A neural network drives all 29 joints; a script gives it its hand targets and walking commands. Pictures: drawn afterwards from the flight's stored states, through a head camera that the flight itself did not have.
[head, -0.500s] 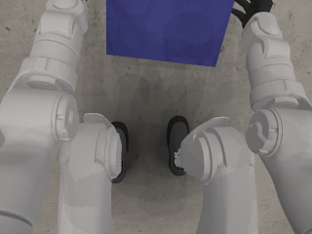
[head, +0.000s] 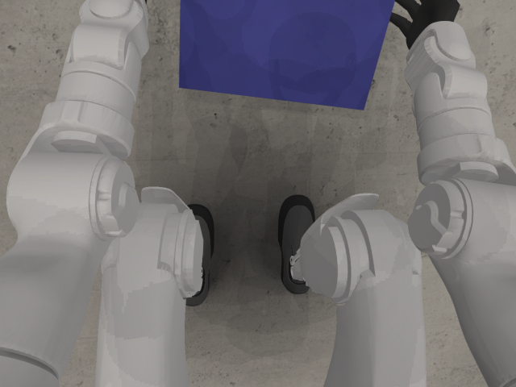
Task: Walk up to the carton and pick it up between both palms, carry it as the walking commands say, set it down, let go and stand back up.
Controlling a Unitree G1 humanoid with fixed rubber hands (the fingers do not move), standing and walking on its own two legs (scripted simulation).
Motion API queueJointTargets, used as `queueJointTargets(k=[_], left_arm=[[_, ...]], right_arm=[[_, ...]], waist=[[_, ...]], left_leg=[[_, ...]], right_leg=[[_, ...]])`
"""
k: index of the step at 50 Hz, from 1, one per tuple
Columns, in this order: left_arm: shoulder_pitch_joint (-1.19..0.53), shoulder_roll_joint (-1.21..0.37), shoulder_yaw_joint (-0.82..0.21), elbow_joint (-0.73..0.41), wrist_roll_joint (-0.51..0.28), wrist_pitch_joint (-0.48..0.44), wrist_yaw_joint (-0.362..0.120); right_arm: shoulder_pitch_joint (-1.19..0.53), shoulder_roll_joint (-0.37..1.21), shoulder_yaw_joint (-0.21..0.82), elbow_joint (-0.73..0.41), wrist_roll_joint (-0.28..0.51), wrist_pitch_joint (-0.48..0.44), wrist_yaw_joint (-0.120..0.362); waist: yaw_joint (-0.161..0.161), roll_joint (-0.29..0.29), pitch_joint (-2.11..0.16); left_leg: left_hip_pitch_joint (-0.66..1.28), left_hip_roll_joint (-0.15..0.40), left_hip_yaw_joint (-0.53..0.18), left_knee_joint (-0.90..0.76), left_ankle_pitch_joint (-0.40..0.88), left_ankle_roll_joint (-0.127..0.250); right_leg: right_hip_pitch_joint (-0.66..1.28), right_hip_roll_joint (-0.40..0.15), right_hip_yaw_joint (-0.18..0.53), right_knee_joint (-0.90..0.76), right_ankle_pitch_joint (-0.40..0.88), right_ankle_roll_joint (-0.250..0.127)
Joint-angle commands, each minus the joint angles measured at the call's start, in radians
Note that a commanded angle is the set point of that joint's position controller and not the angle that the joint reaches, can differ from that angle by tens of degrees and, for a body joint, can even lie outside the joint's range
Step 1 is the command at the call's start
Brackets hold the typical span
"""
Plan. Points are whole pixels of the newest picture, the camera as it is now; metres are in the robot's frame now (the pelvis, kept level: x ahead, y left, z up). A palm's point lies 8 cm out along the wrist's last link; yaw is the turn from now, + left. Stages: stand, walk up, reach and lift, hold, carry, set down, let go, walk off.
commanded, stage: set down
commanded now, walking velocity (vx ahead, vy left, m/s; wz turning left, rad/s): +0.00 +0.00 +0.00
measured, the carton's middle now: (277, 29) +0.54 -0.02 -0.25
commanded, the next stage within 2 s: none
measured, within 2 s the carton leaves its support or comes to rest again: rests again in 0.88 s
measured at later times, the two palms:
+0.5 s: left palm out of the picture +0.55 +0.16 -0.17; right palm (427, 21) +0.53 -0.19 -0.16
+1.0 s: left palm (120, 22) +0.51 +0.19 -0.20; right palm (414, 51) +0.50 -0.20 -0.18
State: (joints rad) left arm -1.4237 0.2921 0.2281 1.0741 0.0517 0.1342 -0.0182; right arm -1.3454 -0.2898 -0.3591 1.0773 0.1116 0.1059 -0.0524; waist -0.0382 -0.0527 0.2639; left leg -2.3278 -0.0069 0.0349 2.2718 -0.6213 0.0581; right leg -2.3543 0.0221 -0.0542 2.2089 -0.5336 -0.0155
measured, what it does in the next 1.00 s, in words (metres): stands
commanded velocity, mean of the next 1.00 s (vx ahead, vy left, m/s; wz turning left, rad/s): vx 0.00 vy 0.00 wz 0.00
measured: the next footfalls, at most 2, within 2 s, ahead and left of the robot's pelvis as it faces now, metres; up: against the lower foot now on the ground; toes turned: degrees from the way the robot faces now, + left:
none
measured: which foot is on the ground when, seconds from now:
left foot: down 0.00-1.00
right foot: down 0.00-1.00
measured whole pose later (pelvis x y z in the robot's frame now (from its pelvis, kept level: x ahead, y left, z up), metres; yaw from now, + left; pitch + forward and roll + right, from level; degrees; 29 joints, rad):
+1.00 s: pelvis +0.00 +0.00 +0.00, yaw +1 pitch +36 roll -2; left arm -1.38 0.42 -0.03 1.20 -0.20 -0.01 0.05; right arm -1.38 -0.33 -0.15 1.25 0.27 -0.02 -0.09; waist -0.05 -0.04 0.37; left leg -2.29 -0.02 0.03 2.28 -0.63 0.05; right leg -2.31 0.01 -0.06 2.22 -0.55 -0.01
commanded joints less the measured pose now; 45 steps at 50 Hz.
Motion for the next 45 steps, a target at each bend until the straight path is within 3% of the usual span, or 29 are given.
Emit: queueJointTargets(k=[1, 23, 29, 35, 40, 43, 45], left_arm=[[-0.177, -0.669, -0.216, 0.04, -0.011, 0.024, -0.176], [-0.132, -0.585, -0.185, 0.09, 0.004, 0.01, -0.16], [-0.117, -0.507, -0.179, 0.096, -0.001, -0.007, -0.135], [-0.088, -0.333, -0.176, 0.127, -0.028, -0.04, -0.082], [-0.07, -0.042, -0.163, 0.147, -0.078, -0.09, -0.002], [-0.137, 0.13, -0.185, 0.073, -0.148, -0.141, 0.056], [-0.19, 0.16, -0.218, 0.009, -0.206, -0.164, 0.074]], right_arm=[[-0.285, 0.84, 0.274, 0.011, 0.01, 0.052, 0.229], [-0.199, 0.765, 0.225, 0.061, -0.028, 0.042, 0.219], [-0.178, 0.676, 0.207, 0.078, -0.026, 0.023, 0.197], [-0.143, 0.5, 0.189, 0.109, -0.005, -0.012, 0.145], [-0.085, 0.239, 0.17, 0.148, 0.032, -0.058, 0.063], [-0.077, 0.081, 0.175, 0.142, 0.08, -0.111, -0.001], [-0.1, 0.037, 0.183, 0.1, 0.118, -0.142, -0.032]], waist=[[0.083, 0.105, -0.758], [0.07, 0.103, -0.692], [0.066, 0.103, -0.707], [0.065, 0.095, -0.727], [0.063, 0.092, -0.759], [0.031, 0.116, -0.832], [0.004, 0.144, -0.896]], left_leg=[[0.401, -0.048, -0.078, -0.234, 0.288, 0.0], [0.379, -0.043, -0.078, -0.215, 0.279, -0.003], [0.4, -0.038, -0.08, -0.211, 0.296, -0.011], [0.415, -0.026, -0.087, -0.209, 0.296, -0.021], [0.424, -0.013, -0.096, -0.209, 0.3, -0.03], [0.46, -0.012, -0.104, -0.194, 0.359, -0.036], [0.509, -0.013, -0.114, -0.183, 0.416, -0.041]], right_leg=[[0.389, 0.075, 0.053, -0.106, 0.22, 0.017], [0.38, 0.067, 0.067, -0.104, 0.227, 0.025], [0.389, 0.061, 0.062, -0.1, 0.238, 0.03], [0.418, 0.049, 0.058, -0.1, 0.24, 0.038], [0.454, 0.034, 0.064, -0.1, 0.245, 0.042], [0.496, 0.03, 0.077, -0.09, 0.311, 0.036], [0.532, 0.024, 0.081, -0.083, 0.37, 0.031]])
